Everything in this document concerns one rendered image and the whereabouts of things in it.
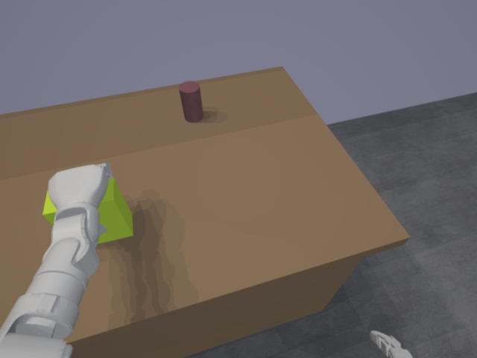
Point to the robot left hand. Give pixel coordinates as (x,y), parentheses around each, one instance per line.
(84,184)

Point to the sponge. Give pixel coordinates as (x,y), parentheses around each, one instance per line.
(115,214)

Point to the left robot forearm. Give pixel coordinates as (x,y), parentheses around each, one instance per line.
(49,308)

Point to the robot right hand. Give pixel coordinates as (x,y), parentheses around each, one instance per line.
(389,345)

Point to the table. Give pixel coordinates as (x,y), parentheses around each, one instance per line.
(248,219)

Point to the robot left upper arm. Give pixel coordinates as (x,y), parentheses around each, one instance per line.
(15,345)

